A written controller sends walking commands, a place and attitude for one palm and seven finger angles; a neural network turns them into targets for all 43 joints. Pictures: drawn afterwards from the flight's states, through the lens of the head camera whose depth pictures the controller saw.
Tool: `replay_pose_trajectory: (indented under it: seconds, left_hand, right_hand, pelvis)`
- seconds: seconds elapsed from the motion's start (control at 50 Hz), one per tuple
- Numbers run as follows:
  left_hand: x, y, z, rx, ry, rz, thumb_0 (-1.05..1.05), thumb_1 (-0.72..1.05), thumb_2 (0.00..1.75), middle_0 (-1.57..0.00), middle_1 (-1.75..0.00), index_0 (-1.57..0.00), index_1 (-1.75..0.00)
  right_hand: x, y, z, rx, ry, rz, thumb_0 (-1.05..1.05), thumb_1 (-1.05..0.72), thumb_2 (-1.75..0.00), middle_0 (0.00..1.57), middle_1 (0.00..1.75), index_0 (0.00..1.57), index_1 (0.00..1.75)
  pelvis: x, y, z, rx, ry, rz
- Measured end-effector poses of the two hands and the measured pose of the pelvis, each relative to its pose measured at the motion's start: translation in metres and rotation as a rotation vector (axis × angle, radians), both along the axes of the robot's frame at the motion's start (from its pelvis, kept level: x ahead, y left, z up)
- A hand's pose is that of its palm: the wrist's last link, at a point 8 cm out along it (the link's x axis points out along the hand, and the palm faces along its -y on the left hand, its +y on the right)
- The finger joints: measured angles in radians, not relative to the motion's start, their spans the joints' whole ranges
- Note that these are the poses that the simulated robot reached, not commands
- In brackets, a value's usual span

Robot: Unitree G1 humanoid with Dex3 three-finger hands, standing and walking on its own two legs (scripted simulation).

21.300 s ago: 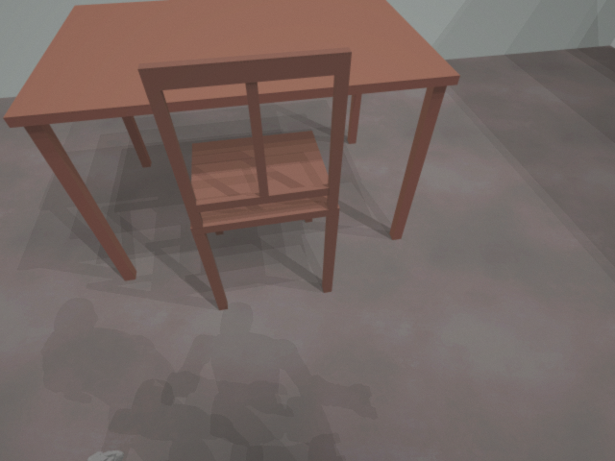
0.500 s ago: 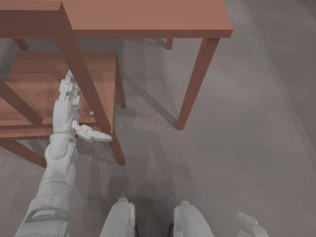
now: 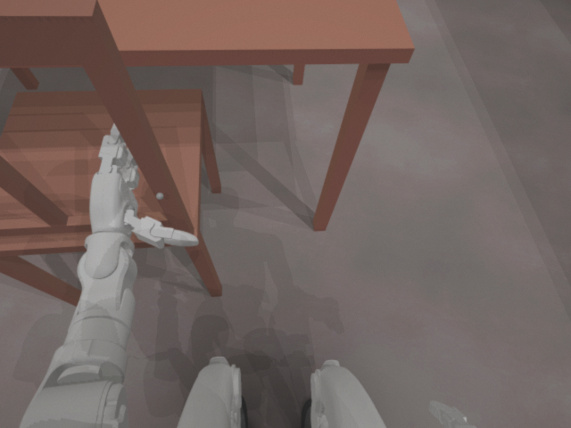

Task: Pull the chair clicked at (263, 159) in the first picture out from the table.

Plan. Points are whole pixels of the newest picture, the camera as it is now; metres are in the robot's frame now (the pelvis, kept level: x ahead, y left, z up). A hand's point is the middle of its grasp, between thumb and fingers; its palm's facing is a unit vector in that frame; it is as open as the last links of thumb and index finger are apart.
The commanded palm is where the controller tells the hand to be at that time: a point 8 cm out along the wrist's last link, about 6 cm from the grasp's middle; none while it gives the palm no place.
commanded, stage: push the fingers through the gap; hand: left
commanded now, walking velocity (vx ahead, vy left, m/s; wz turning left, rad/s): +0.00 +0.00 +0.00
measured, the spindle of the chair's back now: out of the picture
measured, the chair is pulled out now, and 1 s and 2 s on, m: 0.00 0.01 0.04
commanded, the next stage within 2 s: hook a spindle and tug to test in 0.02 s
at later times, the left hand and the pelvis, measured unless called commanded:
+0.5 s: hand (167, 198) +0.42 +0.16 +0.02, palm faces +0.05 -1.00 -0.03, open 15.2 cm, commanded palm +0.39 +0.21 +0.03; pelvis +0.00 +0.00 +0.00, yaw +0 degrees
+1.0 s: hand (167, 196) +0.42 +0.16 +0.02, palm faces +0.05 -1.00 -0.03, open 5.8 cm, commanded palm +0.39 +0.21 +0.03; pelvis +0.00 +0.00 +0.00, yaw +0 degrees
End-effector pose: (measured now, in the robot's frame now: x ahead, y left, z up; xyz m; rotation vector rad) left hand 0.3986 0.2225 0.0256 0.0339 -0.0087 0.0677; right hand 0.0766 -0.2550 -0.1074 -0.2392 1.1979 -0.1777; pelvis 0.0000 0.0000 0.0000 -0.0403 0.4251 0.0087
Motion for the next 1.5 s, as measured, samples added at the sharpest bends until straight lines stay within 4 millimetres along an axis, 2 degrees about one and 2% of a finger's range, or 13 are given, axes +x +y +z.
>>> replay_pose_trajectory:
  seconds: [0.18,0.26,0.36,0.52,0.7,0.8,1.0,1.5]
  left_hand:
    - [0.000,-0.004,-0.002,-0.005,0.006,-0.012,-0.01,-0.50,0.30,-0.06,-0.09,-0.07,-0.08]
    - [0.001,-0.006,-0.001,-0.005,0.002,-0.012,-0.01,-0.50,0.30,-0.08,-0.15,-0.09,-0.15]
    - [0.002,-0.007,-0.001,-0.002,0.001,-0.012,-0.01,-0.50,0.30,-0.14,-0.33,-0.15,-0.33]
    - [-0.004,-0.010,0.000,-0.003,0.003,-0.015,-0.01,-0.47,0.31,-0.26,-0.72,-0.27,-0.72]
    - [-0.004,-0.008,-0.001,-0.010,0.006,0.005,-0.01,-0.15,0.45,-0.41,-1.18,-0.39,-1.17]
    - [-0.004,-0.009,0.000,-0.006,0.002,0.006,0.00,0.10,0.56,-0.44,-1.31,-0.43,-1.32]
    - [0.001,-0.010,0.000,-0.002,0.001,-0.019,0.01,0.61,0.78,-0.47,-1.42,-0.47,-1.42]
    - [-0.022,-0.009,0.001,-0.018,0.014,-0.012,0.02,0.63,0.81,-0.42,-1.45,-0.39,-1.45]
  right_hand:
    - [0.010,0.000,0.000,-0.003,-0.020,0.014,0.01,-0.91,-0.89,0.20,0.30,0.21,0.30]
    - [0.014,0.001,0.000,-0.003,-0.032,0.019,0.01,-0.91,-0.89,0.20,0.30,0.21,0.30]
    - [0.017,0.002,0.000,0.001,-0.037,0.021,0.01,-0.91,-0.89,0.20,0.30,0.21,0.30]
    - [0.015,0.003,0.000,0.013,-0.032,0.017,0.01,-0.91,-0.89,0.20,0.30,0.21,0.30]
    - [0.012,0.001,0.000,0.007,-0.033,0.012,0.01,-0.91,-0.89,0.20,0.30,0.21,0.30]
    - [0.011,-0.001,0.001,0.006,-0.029,0.010,0.01,-0.91,-0.89,0.20,0.30,0.21,0.30]
    - [0.013,-0.002,0.000,0.000,-0.025,0.008,0.01,-0.91,-0.89,0.20,0.30,0.21,0.30]
    - [0.036,0.005,0.005,0.023,-0.076,0.029,0.01,-0.91,-0.89,0.20,0.30,0.21,0.30]
  pelvis:
    - [0.000,0.001,-0.001,-0.002,0.000,0.004]
    - [0.000,0.001,-0.001,-0.002,0.001,0.004]
    - [0.000,0.001,-0.001,-0.001,0.002,0.003]
    - [0.001,0.000,0.000,0.001,-0.004,0.002]
    - [0.000,-0.001,0.000,0.001,-0.004,0.002]
    - [0.001,-0.001,0.000,0.002,-0.003,0.000]
    - [0.003,-0.001,0.000,0.001,0.000,0.001]
    - [0.008,0.001,0.004,0.004,-0.007,-0.001]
